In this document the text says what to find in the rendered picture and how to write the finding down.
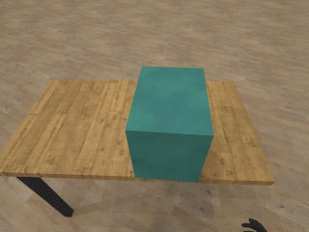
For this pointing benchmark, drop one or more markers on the carton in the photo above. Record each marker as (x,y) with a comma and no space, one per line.
(169,129)

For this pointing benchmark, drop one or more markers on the table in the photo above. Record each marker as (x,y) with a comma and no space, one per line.
(77,130)

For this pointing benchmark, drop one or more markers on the right robot hand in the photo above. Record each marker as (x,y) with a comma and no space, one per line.
(255,225)

